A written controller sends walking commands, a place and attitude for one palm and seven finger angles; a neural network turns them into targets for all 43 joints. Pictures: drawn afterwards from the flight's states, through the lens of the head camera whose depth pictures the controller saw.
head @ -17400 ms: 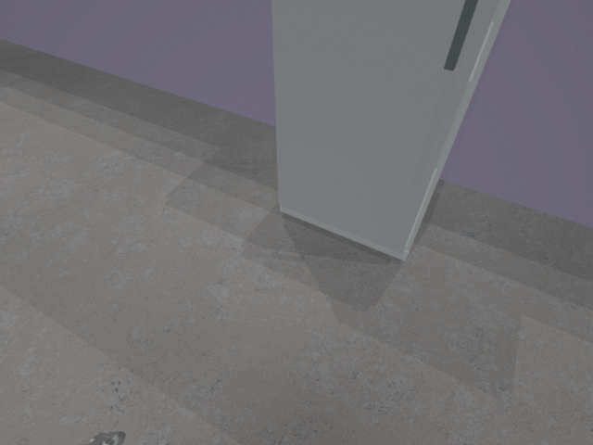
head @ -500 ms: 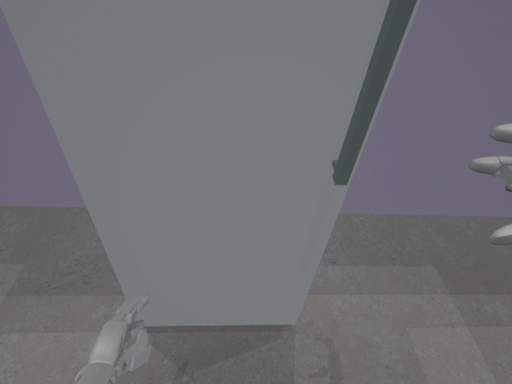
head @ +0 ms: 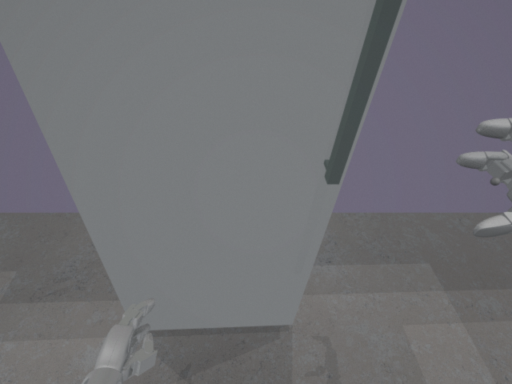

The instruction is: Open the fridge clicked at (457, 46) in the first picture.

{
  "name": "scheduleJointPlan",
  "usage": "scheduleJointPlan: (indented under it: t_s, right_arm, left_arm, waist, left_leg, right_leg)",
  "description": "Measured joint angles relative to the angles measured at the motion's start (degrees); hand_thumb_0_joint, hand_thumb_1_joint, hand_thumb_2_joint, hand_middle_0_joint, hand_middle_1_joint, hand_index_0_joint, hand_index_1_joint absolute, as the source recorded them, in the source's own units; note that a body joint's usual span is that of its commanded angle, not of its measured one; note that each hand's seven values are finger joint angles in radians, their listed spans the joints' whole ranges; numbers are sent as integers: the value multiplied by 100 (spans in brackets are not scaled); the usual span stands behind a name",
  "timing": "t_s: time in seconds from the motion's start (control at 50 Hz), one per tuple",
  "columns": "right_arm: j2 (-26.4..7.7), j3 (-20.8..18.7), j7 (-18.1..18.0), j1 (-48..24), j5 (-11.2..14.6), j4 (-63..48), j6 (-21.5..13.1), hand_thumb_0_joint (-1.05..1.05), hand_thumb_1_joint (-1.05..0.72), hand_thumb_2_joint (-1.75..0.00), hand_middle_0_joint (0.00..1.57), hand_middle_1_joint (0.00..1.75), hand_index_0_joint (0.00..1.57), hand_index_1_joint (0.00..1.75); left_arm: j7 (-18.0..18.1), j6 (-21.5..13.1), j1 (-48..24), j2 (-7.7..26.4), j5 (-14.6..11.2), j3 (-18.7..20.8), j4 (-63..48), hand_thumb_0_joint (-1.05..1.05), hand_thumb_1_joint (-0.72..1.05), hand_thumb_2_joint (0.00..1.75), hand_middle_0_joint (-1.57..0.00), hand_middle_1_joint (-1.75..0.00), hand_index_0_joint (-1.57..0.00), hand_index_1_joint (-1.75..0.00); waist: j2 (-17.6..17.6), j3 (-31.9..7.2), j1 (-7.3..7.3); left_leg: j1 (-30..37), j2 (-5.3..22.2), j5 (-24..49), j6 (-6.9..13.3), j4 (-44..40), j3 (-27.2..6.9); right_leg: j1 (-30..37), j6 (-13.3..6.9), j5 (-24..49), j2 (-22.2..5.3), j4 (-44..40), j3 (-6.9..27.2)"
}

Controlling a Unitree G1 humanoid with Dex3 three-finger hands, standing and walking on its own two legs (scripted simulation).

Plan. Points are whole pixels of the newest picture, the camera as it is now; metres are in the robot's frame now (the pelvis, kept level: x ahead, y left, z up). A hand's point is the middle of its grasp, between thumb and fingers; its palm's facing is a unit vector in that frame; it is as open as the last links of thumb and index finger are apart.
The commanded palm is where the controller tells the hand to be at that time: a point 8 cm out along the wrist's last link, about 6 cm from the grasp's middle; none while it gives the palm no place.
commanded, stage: move the hooked fingers beside the handle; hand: right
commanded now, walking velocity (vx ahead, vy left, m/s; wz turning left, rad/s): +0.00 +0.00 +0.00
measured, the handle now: (351, 100) +0.49 -0.15 +0.25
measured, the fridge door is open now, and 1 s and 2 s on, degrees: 0 0 0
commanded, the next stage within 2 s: none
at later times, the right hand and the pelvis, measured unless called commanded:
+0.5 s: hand (449, 157) +0.35 -0.25 +0.25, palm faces +0.01 +1.00 -0.09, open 14.0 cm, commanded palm +0.31 -0.29 +0.25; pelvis +0.01 +0.00 +0.00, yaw +0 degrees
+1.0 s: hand (422, 140) +0.39 -0.23 +0.24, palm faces +0.00 +1.00 -0.06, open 14.0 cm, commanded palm +0.36 -0.28 +0.24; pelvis +0.02 +0.00 +0.00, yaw +1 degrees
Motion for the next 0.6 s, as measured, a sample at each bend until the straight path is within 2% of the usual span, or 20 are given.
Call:
scheduleJointPlan:
  t_s: [0.16, 0.28, 0.4, 0.6]
  right_arm:
    - [27, 33, -83, -95, -57, 117, -40, -1, 50, -30, 30, 120, 30, 120]
    - [132, 231, -178, -352, -142, 272, -73, -1, 50, -30, 30, 120, 30, 120]
    - [268, 393, -306, -470, -212, 289, -90, -1, 50, -30, 30, 120, 30, 120]
    - [296, 409, -423, -668, -282, 552, -92, -1, 50, -30, 30, 120, 30, 120]
  left_arm:
    - [-6, 46, -36, -7, 22, 32, -19, 1, 90, 89, -20, -30, -21, -30]
    - [33, 58, 18, 7, 4, 57, -8, 1, 90, 89, -20, -30, -21, -30]
    - [37, 84, 24, -28, 25, 59, -3, 1, 90, 89, -20, -30, -21, -30]
    - [16, 208, 14, -76, 15, 57, -19, 1, 90, 89, -20, -30, -21, -30]
  waist:
    - [10, -20, 98]
    - [28, -17, 72]
    - [9, -30, 116]
    - [-5, -63, 170]
  left_leg:
    - [-32, -16, -2, -4, -29, -22]
    - [-57, 0, -15, -15, -34, -12]
    - [-79, 7, -15, -23, -63, -21]
    - [-121, -22, -18, -18, -99, -44]
  right_leg:
    - [-9, -5, 3, -7, -56, -23]
    - [-29, -8, 10, 6, -89, -8]
    - [-27, -11, 35, 17, -167, -13]
    - [-38, -7, 46, -2, -247, -39]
